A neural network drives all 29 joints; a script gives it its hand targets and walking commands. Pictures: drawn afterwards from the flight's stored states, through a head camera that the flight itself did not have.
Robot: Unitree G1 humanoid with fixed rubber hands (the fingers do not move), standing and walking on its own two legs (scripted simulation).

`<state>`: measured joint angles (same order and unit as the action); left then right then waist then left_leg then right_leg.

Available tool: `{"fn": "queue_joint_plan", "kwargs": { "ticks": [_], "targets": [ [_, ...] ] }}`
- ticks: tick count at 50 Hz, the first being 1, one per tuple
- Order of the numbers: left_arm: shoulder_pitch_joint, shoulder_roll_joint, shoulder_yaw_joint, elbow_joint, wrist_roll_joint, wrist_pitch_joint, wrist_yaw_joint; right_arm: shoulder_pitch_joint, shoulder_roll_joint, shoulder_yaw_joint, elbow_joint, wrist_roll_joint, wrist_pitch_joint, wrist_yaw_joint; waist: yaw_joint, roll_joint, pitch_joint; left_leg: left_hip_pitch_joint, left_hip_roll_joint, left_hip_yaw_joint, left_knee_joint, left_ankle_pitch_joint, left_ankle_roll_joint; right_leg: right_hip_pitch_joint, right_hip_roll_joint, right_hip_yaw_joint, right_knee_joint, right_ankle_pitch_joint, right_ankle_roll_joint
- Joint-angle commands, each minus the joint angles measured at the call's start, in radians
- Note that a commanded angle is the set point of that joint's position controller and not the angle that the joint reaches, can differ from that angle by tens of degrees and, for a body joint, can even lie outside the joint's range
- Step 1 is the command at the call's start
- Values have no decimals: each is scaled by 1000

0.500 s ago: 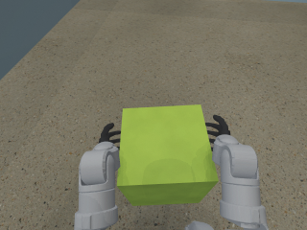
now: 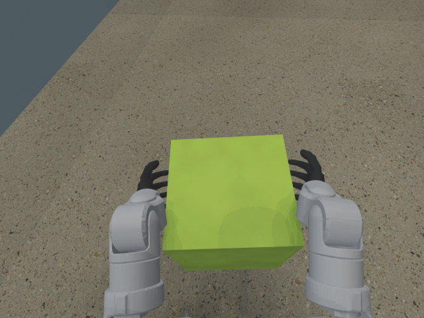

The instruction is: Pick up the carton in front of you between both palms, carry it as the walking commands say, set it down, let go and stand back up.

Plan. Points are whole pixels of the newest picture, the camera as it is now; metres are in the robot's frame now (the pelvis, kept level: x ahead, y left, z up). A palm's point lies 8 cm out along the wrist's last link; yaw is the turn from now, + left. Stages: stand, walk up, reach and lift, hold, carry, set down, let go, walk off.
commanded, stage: carry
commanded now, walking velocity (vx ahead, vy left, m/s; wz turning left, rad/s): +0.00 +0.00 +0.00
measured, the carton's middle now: (229, 210) +0.32 -0.01 -0.03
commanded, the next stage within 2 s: hold in 1.90 s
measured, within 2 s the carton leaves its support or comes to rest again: neither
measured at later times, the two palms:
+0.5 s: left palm (146, 160) +0.40 +0.16 +0.06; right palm (288, 150) +0.40 -0.13 +0.06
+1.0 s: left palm (146, 181) +0.36 +0.16 +0.02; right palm (292, 174) +0.36 -0.13 +0.03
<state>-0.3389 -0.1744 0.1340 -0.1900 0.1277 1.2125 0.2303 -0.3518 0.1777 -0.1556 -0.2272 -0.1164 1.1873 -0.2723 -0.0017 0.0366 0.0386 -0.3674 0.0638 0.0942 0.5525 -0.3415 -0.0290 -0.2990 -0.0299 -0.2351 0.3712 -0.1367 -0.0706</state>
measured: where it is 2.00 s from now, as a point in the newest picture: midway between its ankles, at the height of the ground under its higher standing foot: outside the picture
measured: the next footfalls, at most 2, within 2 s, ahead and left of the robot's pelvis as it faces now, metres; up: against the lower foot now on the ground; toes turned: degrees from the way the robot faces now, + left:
left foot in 0.04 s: +0.10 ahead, +0.13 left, +0.00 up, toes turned -9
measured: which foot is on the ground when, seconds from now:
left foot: up 0.00-0.02, down 0.04-1.00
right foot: down 0.00-1.00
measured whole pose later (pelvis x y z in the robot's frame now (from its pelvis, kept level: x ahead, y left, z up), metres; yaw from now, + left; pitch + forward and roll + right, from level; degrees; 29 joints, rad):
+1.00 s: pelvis +0.07 +0.03 -0.01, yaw -2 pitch +2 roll +0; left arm -0.26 -0.15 0.19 0.29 0.28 0.73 0.04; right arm -0.28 0.16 -0.23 0.29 -0.30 0.67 -0.02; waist 0.00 0.00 -0.12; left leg -0.27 0.05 0.16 0.54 -0.30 0.01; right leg -0.24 -0.07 -0.18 0.53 -0.32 0.00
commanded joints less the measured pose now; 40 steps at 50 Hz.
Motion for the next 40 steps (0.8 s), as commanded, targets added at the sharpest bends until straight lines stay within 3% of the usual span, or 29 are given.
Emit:
{"fn": "queue_joint_plan", "kwargs": {
  "ticks": [1,2,3,4,5,9,13,24,30,40],
  "targets": [
    [-491,-1018,-663,-132,-440,-30,-386,-407,1027,707,-28,437,29,433,4,-153,-557,213,24,36,-190,301,-6,312,-203,80,45,456,-13],
    [-477,-1012,-664,-116,-431,-25,-385,-400,1017,707,-19,435,37,437,1,-138,-547,264,66,14,-203,385,-6,257,-185,83,68,334,18],
    [-466,-1003,-665,-97,-422,-19,-385,-398,1004,703,1,432,45,442,3,-87,-542,306,138,-40,-165,545,2,197,-166,77,87,218,44],
    [-491,-1007,-678,-98,-431,-7,-388,-392,1010,695,37,422,45,449,9,-6,-518,275,166,-58,-91,657,28,199,-130,99,75,190,64],
    [-495,-1006,-679,-70,-432,3,-391,-379,1013,681,76,419,51,455,6,28,-503,269,167,-56,-78,694,32,203,-140,104,98,221,71],
    [-520,-1010,-675,14,-435,16,-406,-366,1024,654,193,408,54,473,3,21,-467,251,135,-41,-36,799,32,182,-142,115,160,392,86],
    [-573,-1038,-676,53,-447,5,-412,-422,1048,650,218,411,37,475,2,11,-452,266,124,-31,-17,859,34,155,-127,106,168,378,101],
    [-549,-1078,-673,129,-412,-142,-442,-430,1090,679,267,381,-108,498,2,-47,-478,253,94,-18,1,732,37,220,-138,114,173,493,87],
    [-478,-1043,-663,146,-366,-239,-446,-352,1062,666,302,335,-203,508,2,-32,-487,261,101,-21,8,729,45,214,-140,117,180,436,81],
    [-416,-958,-599,204,-252,-440,-450,-276,986,575,367,189,-403,508,0,-35,-421,212,104,-25,-28,530,47,162,-147,136,149,258,72]
  ]
}}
